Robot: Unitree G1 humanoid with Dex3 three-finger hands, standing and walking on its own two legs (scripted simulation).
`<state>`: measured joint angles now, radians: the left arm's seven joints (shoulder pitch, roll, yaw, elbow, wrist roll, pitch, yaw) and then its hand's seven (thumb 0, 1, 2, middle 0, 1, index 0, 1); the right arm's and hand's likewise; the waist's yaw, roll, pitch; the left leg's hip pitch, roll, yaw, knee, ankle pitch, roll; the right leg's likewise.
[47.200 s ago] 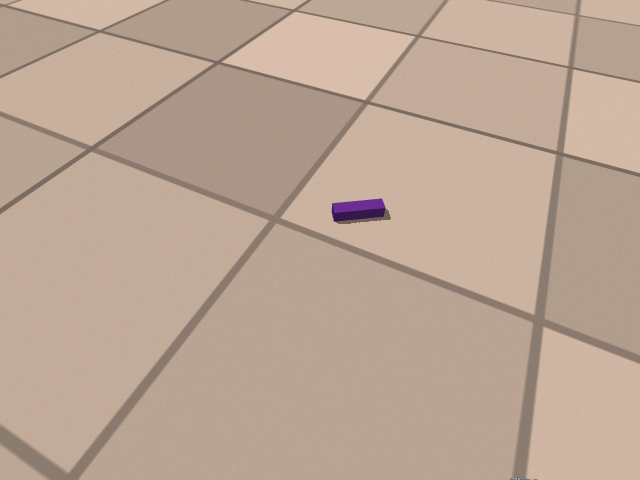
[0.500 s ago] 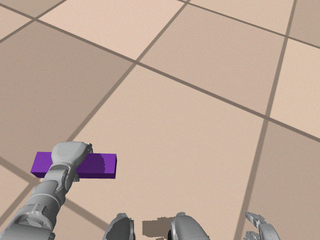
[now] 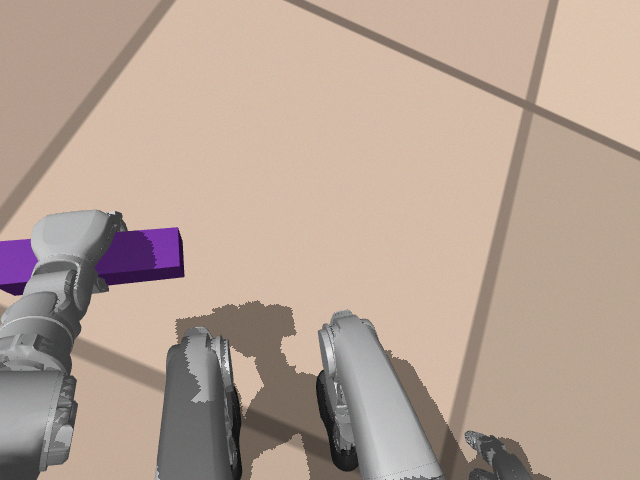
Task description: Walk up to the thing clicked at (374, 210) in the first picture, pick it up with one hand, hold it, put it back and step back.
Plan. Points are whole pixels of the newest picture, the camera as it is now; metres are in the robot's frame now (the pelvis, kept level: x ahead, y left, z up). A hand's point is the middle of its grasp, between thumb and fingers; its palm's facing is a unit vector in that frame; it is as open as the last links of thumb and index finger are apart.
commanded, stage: crouch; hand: left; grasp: from above
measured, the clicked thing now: (98, 260) +0.42 +0.25 -0.18
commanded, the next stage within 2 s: lower in 0.86 s
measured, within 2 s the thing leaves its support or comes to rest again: rests again in 2.00 s
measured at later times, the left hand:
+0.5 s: hand (108, 258) +0.45 +0.27 -0.27, palm faces -0.46 -0.06 -0.88, open 9.0 cm
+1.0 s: hand (119, 267) +0.45 +0.27 -0.33, palm faces -0.46 -0.05 -0.89, open 9.0 cm
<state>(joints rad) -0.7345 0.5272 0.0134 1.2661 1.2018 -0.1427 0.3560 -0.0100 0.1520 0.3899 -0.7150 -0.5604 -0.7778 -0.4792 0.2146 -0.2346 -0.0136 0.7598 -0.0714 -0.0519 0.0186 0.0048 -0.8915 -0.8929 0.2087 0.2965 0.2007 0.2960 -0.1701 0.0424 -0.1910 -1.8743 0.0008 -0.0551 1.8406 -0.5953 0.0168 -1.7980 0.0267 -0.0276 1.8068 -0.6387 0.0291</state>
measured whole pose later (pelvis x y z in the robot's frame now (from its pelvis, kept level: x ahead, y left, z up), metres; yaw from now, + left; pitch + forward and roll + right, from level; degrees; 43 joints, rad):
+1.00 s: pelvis -0.01 -0.01 -0.15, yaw -5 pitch +35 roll -8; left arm -0.89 0.76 0.16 1.45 1.29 -0.23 0.44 -0.01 0.18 0.33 -0.71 -0.59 -0.77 -0.51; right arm 0.13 -0.26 0.05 0.77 -0.15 -0.08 0.13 0.00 -0.90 -0.89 0.21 0.30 0.20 0.30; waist -0.23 -0.03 -0.05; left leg -2.29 0.02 -0.13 2.34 -0.67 -0.01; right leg -2.20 0.07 -0.09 2.28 -0.70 0.02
